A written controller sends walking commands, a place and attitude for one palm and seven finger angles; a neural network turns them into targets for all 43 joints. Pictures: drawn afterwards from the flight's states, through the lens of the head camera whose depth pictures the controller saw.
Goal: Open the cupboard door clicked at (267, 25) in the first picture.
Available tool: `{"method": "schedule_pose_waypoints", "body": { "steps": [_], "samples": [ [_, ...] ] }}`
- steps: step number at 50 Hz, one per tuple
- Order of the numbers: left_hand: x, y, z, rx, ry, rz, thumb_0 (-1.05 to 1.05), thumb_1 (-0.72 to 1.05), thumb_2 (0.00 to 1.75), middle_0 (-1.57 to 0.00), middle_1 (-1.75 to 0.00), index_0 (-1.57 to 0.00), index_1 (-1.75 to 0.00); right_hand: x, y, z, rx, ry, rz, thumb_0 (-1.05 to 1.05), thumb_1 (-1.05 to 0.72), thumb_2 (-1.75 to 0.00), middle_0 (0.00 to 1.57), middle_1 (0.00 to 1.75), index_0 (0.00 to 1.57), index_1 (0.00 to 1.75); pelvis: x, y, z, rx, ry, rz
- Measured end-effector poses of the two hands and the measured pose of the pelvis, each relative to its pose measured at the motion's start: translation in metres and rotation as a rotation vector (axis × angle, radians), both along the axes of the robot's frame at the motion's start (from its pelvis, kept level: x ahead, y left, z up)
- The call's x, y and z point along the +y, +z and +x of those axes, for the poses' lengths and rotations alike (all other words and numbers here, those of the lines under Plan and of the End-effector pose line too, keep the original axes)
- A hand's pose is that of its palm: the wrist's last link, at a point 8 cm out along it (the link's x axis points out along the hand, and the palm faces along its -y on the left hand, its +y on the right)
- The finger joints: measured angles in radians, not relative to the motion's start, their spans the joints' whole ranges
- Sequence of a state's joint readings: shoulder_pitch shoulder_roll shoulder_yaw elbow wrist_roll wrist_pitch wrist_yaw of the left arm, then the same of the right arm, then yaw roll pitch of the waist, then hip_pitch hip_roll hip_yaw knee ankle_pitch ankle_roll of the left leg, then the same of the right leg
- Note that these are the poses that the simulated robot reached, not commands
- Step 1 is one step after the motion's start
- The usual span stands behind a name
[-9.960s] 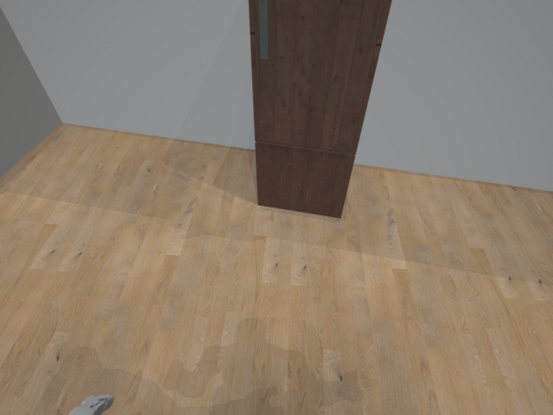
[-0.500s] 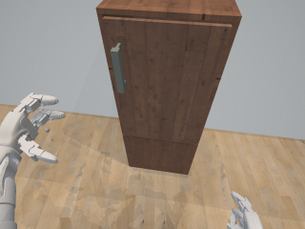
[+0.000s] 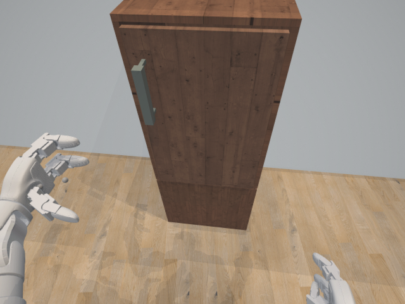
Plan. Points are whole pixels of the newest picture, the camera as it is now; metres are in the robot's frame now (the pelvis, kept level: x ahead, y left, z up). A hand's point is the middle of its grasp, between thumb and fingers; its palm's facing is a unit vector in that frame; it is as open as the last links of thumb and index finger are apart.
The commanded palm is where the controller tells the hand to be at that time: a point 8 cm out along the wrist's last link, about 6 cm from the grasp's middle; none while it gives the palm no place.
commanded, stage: move the hooked fingers beside the handle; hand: left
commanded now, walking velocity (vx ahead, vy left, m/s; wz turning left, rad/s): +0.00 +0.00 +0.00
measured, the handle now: (146, 93) +0.59 +0.20 +0.10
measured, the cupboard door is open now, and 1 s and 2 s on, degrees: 0 0 0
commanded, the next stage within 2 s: none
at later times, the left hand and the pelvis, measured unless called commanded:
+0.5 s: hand (85, 153) +0.35 +0.26 +0.13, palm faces -0.04 -1.00 -0.02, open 14.0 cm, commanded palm +0.32 +0.31 +0.12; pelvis +0.00 +0.00 +0.00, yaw +0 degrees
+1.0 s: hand (99, 127) +0.43 +0.26 +0.12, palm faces -0.05 -1.00 -0.01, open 14.0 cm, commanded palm +0.41 +0.32 +0.11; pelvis +0.00 +0.02 -0.01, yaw -1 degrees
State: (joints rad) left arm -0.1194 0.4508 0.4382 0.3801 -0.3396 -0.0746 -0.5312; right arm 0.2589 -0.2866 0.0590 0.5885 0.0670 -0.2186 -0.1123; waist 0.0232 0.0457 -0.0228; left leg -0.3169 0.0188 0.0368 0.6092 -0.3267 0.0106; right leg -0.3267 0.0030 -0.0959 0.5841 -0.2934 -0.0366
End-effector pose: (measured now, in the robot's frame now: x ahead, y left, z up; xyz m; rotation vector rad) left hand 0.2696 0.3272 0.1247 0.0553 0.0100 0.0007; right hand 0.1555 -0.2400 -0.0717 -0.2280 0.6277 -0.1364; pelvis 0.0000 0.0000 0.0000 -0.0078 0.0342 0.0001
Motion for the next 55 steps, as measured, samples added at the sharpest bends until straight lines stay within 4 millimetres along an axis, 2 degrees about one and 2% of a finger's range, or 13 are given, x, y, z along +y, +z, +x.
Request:
{"method": "schedule_pose_waypoints", "body": {
  "steps": [7, 11, 22, 35, 49, 55],
  "samples": [
    [-0.001, 0.0, -0.001, -0.013, 0.004, -0.013, -0.02, -0.5, 0.3, -0.3, -1.2, -0.3, -1.2, 0.0, 0.0, 0.003, -0.013, 0.005, 0.007, 0.01, -0.9, -0.9, 0.2, 0.3, 0.2, 0.3, -0.003, -0.001, -0.001, 0.002, 0.0, 0.003],
    [0.0, -0.004, 0.006, 0.0, 0.015, -0.024, -0.01, -0.5, 0.3, -0.3, -1.2, -0.3, -1.2, -0.002, -0.002, 0.002, 0.002, 0.008, -0.005, 0.01, -0.9, -0.9, 0.2, 0.3, 0.2, 0.3, -0.004, -0.002, -0.003, 0.003, 0.008, 0.001],
    [-0.014, 0.004, 0.054, -0.021, -0.039, -0.023, -0.02, -0.5, 0.3, -0.3, -1.2, -0.3, -1.2, -0.009, -0.009, -0.022, 0.072, -0.037, -0.023, 0.01, -0.9, -0.9, 0.2, 0.3, 0.2, 0.3, -0.001, -0.003, -0.004, 0.028, 0.001, 0.003],
    [-0.005, -0.003, 0.082, -0.004, -0.021, -0.027, -0.02, -0.5, 0.3, -0.3, -1.2, -0.3, -1.2, -0.014, -0.021, -0.058, 0.211, -0.083, -0.039, 0.01, -0.9, -0.9, 0.2, 0.3, 0.2, 0.3, 0.007, -0.005, -0.002, 0.063, -0.007, -0.001],
    [-0.011, -0.004, 0.139, 0.006, -0.049, -0.038, -0.02, -0.5, 0.3, -0.3, -1.2, -0.3, -1.2, -0.012, -0.028, -0.085, 0.327, -0.126, -0.058, 0.01, -0.9, -0.9, 0.2, 0.3, 0.2, 0.3, 0.015, -0.008, 0.001, 0.122, -0.014, -0.009],
    [-0.006, -0.01, 0.159, 0.03, -0.041, -0.062, -0.01, -0.5, 0.3, -0.3, -1.2, -0.3, -1.2, -0.012, -0.031, -0.102, 0.405, -0.154, -0.065, 0.01, -0.9, -0.9, 0.21, 0.3, 0.2, 0.3, 0.017, -0.011, 0.003, 0.15, -0.018, -0.012]
  ]
}}
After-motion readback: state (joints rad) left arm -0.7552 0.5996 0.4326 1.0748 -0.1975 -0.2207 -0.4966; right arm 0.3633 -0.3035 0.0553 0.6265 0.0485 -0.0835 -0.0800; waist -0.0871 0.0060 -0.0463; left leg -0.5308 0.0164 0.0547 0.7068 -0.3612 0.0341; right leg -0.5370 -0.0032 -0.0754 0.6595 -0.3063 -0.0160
